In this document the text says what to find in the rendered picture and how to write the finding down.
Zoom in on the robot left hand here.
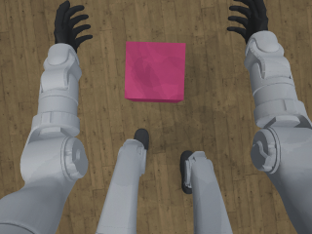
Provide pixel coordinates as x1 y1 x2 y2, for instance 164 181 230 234
54 0 93 54

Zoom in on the carton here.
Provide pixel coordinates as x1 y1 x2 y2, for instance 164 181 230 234
124 41 186 103

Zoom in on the left robot forearm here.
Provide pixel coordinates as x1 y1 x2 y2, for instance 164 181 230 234
19 43 82 180

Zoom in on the robot left shin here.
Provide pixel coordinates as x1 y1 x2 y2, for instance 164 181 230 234
117 138 144 159

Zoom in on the robot right hand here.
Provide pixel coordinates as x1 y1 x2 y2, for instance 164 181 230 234
226 0 269 45

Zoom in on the right robot upper arm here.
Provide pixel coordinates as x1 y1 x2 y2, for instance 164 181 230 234
251 127 312 234

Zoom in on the left robot upper arm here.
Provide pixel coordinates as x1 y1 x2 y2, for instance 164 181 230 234
0 136 89 234

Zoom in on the robot shin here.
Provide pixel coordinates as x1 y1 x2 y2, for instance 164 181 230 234
184 151 214 188
117 138 144 159

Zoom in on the robot right shin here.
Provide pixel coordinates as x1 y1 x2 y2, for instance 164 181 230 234
184 151 214 188

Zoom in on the right robot forearm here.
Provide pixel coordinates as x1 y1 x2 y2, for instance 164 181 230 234
244 30 312 130

